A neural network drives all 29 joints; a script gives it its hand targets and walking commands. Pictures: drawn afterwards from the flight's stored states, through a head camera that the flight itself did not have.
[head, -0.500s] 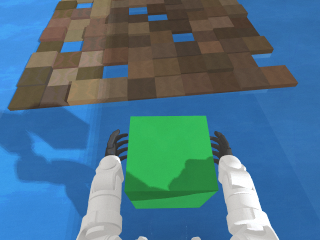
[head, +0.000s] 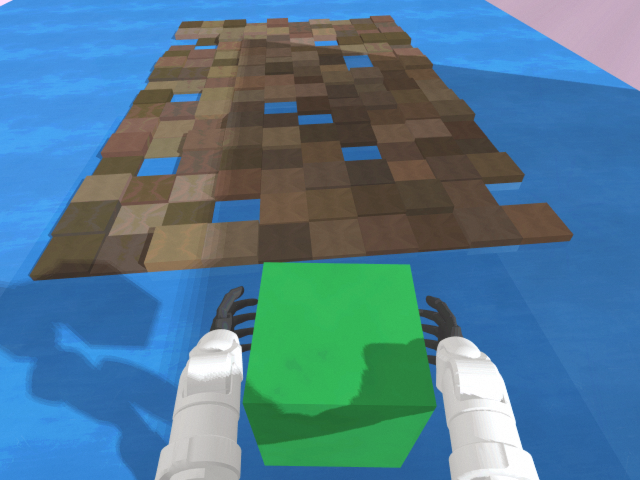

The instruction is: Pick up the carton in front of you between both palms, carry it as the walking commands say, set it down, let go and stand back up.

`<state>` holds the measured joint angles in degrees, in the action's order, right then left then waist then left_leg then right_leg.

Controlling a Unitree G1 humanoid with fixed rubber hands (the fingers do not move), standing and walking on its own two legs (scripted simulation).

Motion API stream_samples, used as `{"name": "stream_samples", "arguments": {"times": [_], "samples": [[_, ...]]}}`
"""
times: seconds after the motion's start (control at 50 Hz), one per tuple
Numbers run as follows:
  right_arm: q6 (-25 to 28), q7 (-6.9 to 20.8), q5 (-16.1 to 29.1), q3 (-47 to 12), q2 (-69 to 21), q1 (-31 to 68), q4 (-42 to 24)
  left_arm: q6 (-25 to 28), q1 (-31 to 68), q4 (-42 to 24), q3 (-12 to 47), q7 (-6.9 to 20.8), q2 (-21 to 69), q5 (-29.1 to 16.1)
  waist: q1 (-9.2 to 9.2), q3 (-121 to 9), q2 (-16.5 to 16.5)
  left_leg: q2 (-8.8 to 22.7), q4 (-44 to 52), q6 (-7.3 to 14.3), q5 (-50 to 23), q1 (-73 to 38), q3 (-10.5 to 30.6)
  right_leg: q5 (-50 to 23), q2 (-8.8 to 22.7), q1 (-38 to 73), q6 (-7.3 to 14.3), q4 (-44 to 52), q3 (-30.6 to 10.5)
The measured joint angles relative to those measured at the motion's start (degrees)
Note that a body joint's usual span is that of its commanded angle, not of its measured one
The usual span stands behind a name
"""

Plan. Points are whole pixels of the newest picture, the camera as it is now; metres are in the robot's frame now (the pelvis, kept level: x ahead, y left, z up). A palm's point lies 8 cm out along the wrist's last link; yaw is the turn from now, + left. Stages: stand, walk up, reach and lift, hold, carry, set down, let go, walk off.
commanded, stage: reach and lift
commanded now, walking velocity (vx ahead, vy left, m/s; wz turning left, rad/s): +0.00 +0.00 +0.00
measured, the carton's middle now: (334, 368) +0.31 +0.01 -0.06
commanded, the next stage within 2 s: hold in 0.80 s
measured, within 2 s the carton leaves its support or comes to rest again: neither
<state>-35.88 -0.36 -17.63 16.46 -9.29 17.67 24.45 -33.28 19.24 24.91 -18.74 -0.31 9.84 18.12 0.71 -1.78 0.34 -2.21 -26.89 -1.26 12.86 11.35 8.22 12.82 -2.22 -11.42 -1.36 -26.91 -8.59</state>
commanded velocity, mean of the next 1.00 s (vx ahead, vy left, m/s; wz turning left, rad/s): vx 0.00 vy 0.00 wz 0.00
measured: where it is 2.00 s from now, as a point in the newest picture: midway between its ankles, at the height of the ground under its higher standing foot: outside the picture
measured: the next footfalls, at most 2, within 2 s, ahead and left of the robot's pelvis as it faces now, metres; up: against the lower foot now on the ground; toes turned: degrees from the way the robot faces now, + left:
none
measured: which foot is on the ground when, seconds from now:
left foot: down 0.00-1.00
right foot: down 0.00-1.00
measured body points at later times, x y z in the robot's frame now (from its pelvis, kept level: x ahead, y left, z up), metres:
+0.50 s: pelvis +0.02 +0.00 +0.01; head -0.01 +0.00 +0.46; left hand +0.32 +0.16 +0.03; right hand +0.32 -0.15 +0.02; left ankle +0.02 +0.13 -0.74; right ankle +0.02 -0.14 -0.74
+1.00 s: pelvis +0.01 +0.00 +0.01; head -0.04 +0.00 +0.45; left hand +0.31 +0.16 +0.06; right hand +0.31 -0.15 +0.05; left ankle +0.02 +0.13 -0.74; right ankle +0.02 -0.14 -0.74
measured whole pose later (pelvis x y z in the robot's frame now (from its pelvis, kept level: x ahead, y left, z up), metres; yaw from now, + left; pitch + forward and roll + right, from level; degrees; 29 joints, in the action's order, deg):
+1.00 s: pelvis +0.01 +0.00 +0.01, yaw +0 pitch -6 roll +0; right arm -43.1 -0.8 -15.1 11.5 -8.6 14.7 13.8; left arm -41.2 15.9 13.7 -13.3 -0.5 8.9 16.0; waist 0.3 -0.7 0.0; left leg -1.6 -20.6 -1.2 10.6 3.7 8.2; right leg 10.4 -1.7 -3.4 -1.1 -20.2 -7.8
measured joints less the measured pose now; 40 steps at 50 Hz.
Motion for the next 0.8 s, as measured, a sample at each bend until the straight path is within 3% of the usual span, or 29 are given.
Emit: {"name": "stream_samples", "arguments": {"times": [0.8], "samples": [[-5.14, -0.47, 2.21, -5.04, 0.92, -4.09, -8.05, -5.65, -4.14, -8.18, 5.52, 0.11, -1.11, -1.47, -0.55, 1.14, -0.50, 0.73, 6.34, 0.03, -1.73, -7.01, 0.03, -1.75, 0.40, 7.21, 0.42, 6.53, 0.76]]}}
